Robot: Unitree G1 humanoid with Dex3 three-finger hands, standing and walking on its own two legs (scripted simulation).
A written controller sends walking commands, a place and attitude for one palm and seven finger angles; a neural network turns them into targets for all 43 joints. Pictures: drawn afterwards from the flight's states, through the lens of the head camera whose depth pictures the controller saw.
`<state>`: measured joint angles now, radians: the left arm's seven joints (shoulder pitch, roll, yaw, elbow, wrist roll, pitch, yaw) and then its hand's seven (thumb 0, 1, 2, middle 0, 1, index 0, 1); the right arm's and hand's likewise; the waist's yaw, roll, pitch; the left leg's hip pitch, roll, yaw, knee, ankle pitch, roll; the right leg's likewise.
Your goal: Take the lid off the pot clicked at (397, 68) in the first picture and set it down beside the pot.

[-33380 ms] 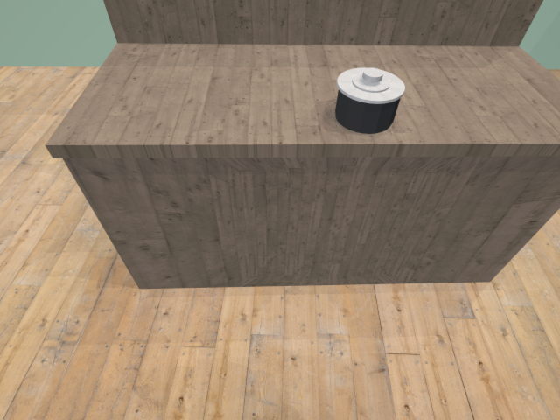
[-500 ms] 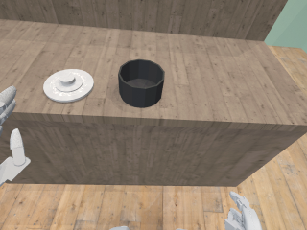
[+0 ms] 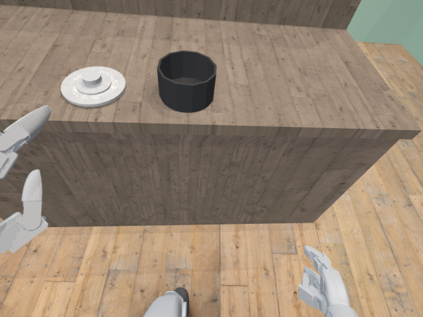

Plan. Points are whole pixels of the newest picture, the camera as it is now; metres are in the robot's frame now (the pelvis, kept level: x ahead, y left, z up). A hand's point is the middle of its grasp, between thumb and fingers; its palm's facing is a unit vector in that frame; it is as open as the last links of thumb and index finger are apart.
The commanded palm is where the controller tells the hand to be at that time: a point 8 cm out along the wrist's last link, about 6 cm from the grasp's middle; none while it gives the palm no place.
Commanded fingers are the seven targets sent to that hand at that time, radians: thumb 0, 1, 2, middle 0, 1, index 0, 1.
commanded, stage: step back with the hand held close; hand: left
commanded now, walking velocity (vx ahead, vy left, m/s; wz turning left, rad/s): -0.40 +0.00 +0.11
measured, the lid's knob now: (91, 77) +0.66 +0.36 +0.02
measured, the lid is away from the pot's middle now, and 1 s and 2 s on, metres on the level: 0.26 0.26 0.26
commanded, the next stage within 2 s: stop stepping back and stand still in 0.10 s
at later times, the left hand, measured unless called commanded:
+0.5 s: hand out of the picture +0.01 +0.24 +0.22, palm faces +0.30 -0.80 -0.52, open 7.4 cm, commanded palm -0.02 +0.30 +0.20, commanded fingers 0.00 0.90 0.90 -0.20 -0.30 -0.20 -0.30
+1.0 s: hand out of the picture +0.01 +0.33 +0.23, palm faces +0.40 -0.77 -0.50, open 7.4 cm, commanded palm none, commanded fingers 0.00 0.90 0.90 -0.20 -0.30 -0.20 -0.30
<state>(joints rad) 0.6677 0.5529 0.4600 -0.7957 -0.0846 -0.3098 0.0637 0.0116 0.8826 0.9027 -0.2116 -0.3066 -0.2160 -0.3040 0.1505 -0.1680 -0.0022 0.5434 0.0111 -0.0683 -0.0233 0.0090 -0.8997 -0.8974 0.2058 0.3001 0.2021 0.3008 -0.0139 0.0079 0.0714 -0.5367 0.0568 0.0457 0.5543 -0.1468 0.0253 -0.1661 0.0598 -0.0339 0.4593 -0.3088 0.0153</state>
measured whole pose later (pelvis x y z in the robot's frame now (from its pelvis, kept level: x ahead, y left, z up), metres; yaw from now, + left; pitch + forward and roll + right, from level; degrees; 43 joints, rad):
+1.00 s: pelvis -0.17 +0.08 +0.03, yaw +3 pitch +1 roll -5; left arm 0.64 0.49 0.48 -0.73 -0.06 -0.23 0.14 0.01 0.88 0.90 -0.21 -0.31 -0.21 -0.30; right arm 0.29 -0.13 0.02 0.60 0.02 -0.13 -0.03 0.01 -0.90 -0.90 0.21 0.30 0.20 0.30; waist -0.01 0.02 0.00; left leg -0.16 0.04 0.06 0.39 -0.25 0.07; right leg -0.42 -0.01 -0.08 0.74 -0.31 -0.01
